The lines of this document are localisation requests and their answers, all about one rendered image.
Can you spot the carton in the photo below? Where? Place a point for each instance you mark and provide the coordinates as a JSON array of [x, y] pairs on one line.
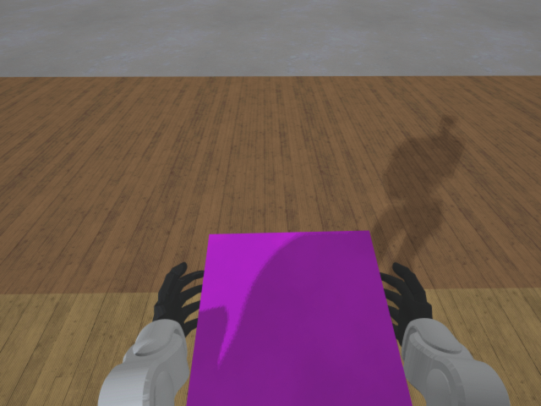
[[294, 319]]

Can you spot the robot right forearm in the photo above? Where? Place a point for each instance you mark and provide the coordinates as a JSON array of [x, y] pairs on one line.
[[444, 371]]

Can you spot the right robot hand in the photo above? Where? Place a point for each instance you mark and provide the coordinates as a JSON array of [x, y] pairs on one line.
[[412, 301]]

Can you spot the robot left forearm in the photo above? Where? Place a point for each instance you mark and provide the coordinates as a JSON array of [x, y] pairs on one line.
[[152, 371]]

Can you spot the left robot hand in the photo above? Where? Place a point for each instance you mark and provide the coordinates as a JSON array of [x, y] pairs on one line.
[[171, 299]]

